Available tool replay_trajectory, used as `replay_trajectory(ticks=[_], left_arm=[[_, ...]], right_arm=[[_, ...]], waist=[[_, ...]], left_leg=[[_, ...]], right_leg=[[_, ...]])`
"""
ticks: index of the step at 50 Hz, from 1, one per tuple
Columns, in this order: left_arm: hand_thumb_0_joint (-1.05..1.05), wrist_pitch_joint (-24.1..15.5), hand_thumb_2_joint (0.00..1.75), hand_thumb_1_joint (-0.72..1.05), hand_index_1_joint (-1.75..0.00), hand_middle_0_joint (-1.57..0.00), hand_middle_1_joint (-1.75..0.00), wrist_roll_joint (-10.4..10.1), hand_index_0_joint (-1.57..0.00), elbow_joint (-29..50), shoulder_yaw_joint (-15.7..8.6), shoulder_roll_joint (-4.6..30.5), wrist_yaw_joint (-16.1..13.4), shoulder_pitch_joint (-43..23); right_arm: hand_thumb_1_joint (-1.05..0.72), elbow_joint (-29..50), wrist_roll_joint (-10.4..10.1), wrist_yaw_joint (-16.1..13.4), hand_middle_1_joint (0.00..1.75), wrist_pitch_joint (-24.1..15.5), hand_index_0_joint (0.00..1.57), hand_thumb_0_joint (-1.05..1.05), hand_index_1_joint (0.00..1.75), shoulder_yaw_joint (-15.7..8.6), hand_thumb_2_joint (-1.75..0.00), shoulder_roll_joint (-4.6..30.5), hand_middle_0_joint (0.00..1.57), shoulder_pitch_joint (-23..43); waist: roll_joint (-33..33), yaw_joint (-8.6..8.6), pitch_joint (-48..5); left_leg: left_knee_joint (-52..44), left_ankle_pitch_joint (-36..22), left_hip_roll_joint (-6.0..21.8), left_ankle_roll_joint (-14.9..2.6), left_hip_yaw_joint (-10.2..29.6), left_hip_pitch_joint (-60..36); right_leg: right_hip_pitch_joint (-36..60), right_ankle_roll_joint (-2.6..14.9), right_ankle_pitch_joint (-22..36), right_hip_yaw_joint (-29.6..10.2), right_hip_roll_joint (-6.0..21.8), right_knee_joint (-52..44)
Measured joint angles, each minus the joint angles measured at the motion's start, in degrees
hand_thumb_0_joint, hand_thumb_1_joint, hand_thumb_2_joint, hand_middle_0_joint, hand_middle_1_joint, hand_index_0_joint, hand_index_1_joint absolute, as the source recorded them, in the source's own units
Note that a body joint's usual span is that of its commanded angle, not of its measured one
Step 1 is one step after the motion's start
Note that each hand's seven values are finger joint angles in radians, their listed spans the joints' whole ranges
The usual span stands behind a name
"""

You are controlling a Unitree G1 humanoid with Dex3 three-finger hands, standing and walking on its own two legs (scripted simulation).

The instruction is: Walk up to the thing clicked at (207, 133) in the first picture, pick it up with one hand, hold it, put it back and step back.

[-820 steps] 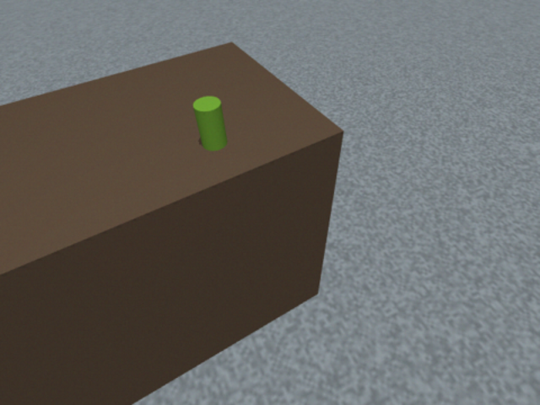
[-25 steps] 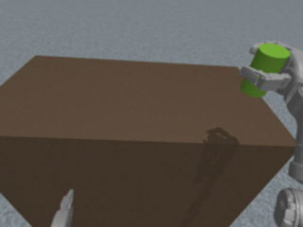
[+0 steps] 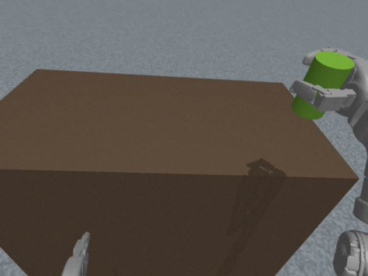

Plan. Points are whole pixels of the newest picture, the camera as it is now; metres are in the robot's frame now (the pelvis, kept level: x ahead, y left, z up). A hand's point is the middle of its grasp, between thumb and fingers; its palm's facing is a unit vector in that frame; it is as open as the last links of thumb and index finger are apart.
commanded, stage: hold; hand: right
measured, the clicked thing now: (319, 87) +0.34 -0.18 +0.31
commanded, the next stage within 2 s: none
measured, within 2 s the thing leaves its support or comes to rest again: neither
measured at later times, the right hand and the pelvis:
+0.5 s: hand (319, 86) +0.32 -0.17 +0.32, palm faces +0.07 +1.00 -0.01, open 7.9 cm; pelvis -0.01 +0.00 +0.00, yaw +0 degrees
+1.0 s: hand (322, 85) +0.32 -0.17 +0.32, palm faces +0.10 +0.99 -0.02, open 7.9 cm; pelvis -0.01 +0.00 +0.00, yaw +0 degrees
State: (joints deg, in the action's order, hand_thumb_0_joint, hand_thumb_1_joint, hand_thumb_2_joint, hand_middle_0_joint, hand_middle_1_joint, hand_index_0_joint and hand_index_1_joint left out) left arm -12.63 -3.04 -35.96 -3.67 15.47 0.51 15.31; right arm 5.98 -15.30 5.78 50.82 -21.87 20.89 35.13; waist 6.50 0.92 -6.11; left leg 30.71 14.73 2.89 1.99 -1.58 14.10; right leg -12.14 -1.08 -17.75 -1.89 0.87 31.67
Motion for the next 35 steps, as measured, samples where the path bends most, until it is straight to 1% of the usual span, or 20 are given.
replay_trajectory(ticks=[7, 13, 19, 22, 29, 32, 35], left_arm=[[-0.01, -0.19, 0.04, -0.54, -0.05, -0.05, -0.04, 0.25, -0.05, 0.21, 0.12, -0.12, -0.27, 0.10], [-0.01, -0.39, 0.05, -0.54, -0.05, -0.05, -0.04, 0.04, -0.05, -0.25, 0.44, 0.27, -0.66, -0.57], [-0.01, -0.43, 0.04, -0.53, -0.05, -0.05, -0.04, -0.17, -0.05, -0.99, 0.18, 0.02, -0.17, -1.19], [-0.01, -0.56, 0.04, -0.53, -0.05, -0.05, -0.04, -0.05, -0.05, -1.25, -0.31, -0.16, 0.09, -1.38], [-0.01, -0.62, 0.04, -0.53, -0.05, -0.05, -0.04, -0.01, -0.05, -1.12, 0.04, -0.17, -0.01, -0.33], [-0.01, -0.93, 0.04, -0.53, -0.05, -0.05, -0.04, -0.01, -0.05, -1.24, 0.08, -0.24, -0.22, -0.26], [-0.01, -1.31, 0.04, -0.53, -0.05, -0.05, -0.04, -0.07, -0.05, -1.19, 0.24, -0.17, -0.45, -0.51]], right_arm=[[0.20, 0.65, 0.66, -1.16, 1.16, 0.19, 0.86, -0.02, 1.17, 0.05, -1.16, -0.18, 0.81, 0.28], [0.20, 0.84, 0.93, -0.89, 1.16, 0.13, 0.86, -0.02, 1.17, 0.61, -1.16, 0.13, 0.81, 0.82], [0.20, 1.11, 0.03, 0.18, 1.16, 1.03, 0.86, -0.02, 1.17, 1.00, -1.16, -0.11, 0.81, 0.03], [0.20, 0.78, -0.77, 0.24, 1.16, 1.56, 0.86, -0.02, 1.17, 0.16, -1.16, 0.13, 0.81, -0.55], [0.20, 0.84, 0.13, -1.14, 1.16, 1.23, 0.86, -0.02, 1.17, -0.20, -1.16, 0.22, 0.81, -0.30], [0.20, 1.11, 0.71, -1.53, 1.16, 0.58, 0.86, -0.02, 1.17, 0.31, -1.16, 0.16, 0.81, 0.13], [0.20, 0.97, 0.91, -1.33, 1.16, 0.15, 0.86, -0.02, 1.17, 1.26, -1.16, -0.22, 0.81, 0.46]], waist=[[-0.42, 0.01, 0.27], [-0.62, -0.20, -0.38], [-0.14, -0.39, -0.93], [0.20, -0.51, -0.76], [-0.48, -0.20, 0.16], [-0.93, -0.13, 0.37], [-1.16, -0.17, 0.30]], left_leg=[[0.34, 0.07, 0.01, -0.13, -0.08, 0.22], [0.34, 0.06, -0.08, -0.18, -0.10, -0.01], [0.09, -0.14, -0.06, -0.12, -0.12, -0.32], [0.11, -0.27, -0.04, -0.08, -0.04, -0.26], [0.43, -0.45, 0.02, -0.14, -0.09, 0.17], [0.44, -0.55, -0.01, -0.22, -0.10, 0.28], [0.32, -0.65, -0.03, -0.24, -0.13, 0.21]], right_leg=[[-0.13, -0.12, 0.09, -0.10, 0.00, 0.08], [0.09, -0.18, 0.08, -0.11, 0.08, 0.12], [0.31, -0.13, 0.22, -0.13, 0.06, 0.01], [0.29, -0.07, 0.33, -0.06, 0.03, 0.03], [-0.11, -0.10, 0.62, -0.14, -0.03, 0.20], [-0.22, -0.18, 0.70, -0.16, -0.01, 0.22], [-0.21, -0.21, 0.75, -0.18, 0.02, 0.21]])
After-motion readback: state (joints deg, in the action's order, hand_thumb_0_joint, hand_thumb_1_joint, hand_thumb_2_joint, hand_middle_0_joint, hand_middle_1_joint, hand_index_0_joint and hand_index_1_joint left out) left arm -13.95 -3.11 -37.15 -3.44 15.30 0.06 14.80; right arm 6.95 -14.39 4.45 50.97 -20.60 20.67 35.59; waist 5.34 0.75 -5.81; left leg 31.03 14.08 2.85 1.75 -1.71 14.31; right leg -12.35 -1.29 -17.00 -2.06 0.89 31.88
